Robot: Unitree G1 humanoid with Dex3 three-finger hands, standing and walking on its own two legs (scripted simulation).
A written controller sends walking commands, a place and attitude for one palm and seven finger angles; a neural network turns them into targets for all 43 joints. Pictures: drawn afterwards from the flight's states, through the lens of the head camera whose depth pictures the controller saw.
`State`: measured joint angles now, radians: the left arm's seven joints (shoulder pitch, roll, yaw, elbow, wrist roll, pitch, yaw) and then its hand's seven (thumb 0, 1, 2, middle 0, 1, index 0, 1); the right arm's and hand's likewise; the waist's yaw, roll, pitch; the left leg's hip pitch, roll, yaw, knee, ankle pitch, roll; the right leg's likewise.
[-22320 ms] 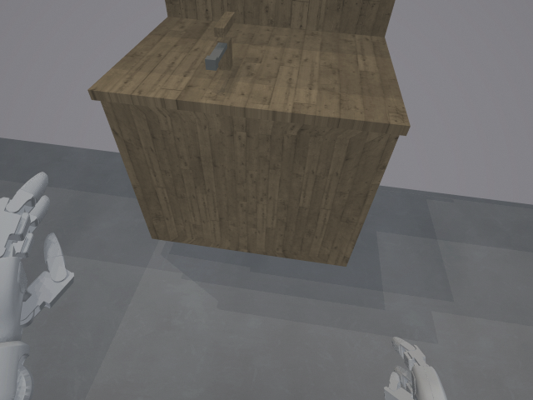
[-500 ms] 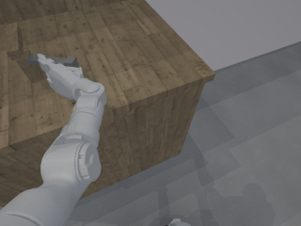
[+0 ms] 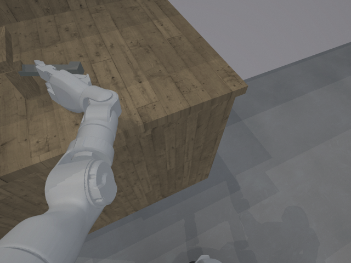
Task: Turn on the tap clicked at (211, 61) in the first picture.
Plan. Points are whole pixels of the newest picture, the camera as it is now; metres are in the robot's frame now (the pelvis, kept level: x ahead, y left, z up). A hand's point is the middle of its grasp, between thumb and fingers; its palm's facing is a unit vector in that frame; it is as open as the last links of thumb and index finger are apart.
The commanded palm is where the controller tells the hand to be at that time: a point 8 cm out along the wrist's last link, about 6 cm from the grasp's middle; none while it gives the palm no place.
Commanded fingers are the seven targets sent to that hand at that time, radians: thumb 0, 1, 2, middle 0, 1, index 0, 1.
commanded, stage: push the lever round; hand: left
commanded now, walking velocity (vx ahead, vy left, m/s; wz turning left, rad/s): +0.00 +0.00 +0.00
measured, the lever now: (75, 70) +0.54 +0.21 +0.13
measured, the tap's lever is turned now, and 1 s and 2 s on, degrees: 65 75 74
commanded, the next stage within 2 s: lift the hand up off the lever in 0.28 s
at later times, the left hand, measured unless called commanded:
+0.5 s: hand (89, 72) +0.53 +0.17 +0.13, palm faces +0.81 -0.56 -0.16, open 7.6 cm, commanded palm +0.47 +0.19 +0.14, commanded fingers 0.00 0.90 0.90 -0.15 -0.15 -0.15 -0.15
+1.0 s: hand (83, 68) +0.53 +0.18 +0.15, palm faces +0.80 -0.58 -0.16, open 7.8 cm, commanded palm +0.47 +0.18 +0.16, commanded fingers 0.00 0.90 0.90 -0.15 -0.15 -0.15 -0.15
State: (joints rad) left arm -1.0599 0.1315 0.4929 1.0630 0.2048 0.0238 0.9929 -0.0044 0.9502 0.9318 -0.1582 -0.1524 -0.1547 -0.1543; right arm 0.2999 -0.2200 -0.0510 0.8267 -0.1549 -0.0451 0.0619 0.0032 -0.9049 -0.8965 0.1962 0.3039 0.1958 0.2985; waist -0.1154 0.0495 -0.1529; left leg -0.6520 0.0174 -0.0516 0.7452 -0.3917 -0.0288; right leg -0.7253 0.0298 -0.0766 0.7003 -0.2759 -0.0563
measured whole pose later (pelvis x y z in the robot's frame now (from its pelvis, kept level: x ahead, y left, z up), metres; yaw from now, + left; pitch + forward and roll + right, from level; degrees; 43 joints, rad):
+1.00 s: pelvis +0.00 +0.01 +0.00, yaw -1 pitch +18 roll -1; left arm -1.14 0.19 0.50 1.12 0.19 0.06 0.97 0.02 0.90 0.90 -0.16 -0.15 -0.16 -0.15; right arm 0.34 -0.23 -0.05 0.84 -0.15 -0.07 0.08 0.00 -0.90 -0.90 0.20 0.30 0.20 0.30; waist -0.13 0.05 -0.15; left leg -0.65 0.02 -0.04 0.73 -0.38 -0.02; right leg -0.72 0.03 -0.07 0.65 -0.24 -0.04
